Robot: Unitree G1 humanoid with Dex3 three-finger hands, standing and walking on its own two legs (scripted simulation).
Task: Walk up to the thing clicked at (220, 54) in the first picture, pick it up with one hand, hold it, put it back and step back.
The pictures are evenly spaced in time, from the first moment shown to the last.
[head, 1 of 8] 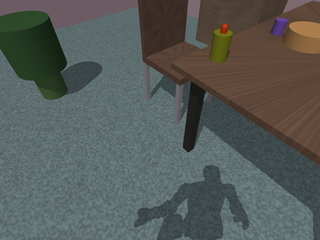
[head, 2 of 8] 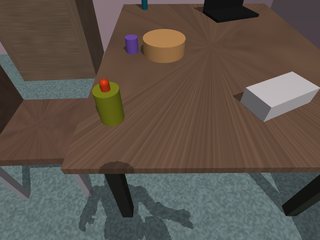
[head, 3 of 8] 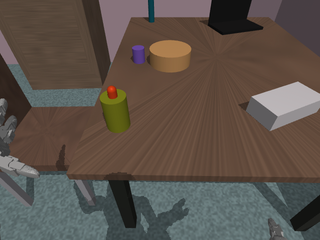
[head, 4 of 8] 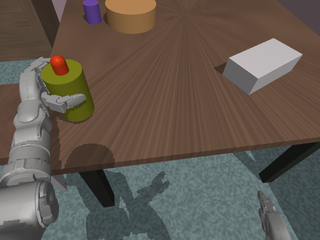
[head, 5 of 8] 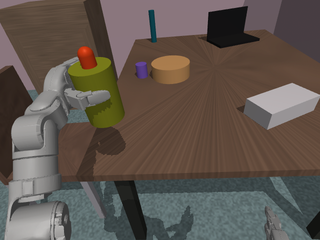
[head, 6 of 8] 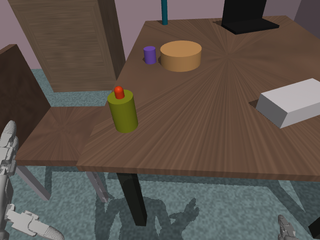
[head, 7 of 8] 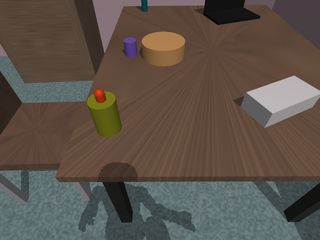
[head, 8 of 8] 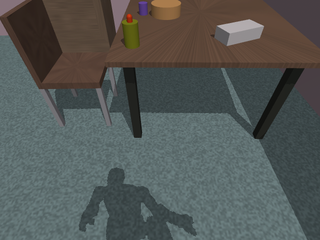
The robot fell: no
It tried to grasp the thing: yes
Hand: left
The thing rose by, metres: 0.24
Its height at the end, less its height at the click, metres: +0.00
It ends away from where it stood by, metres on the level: 0.02
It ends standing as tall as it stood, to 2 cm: yes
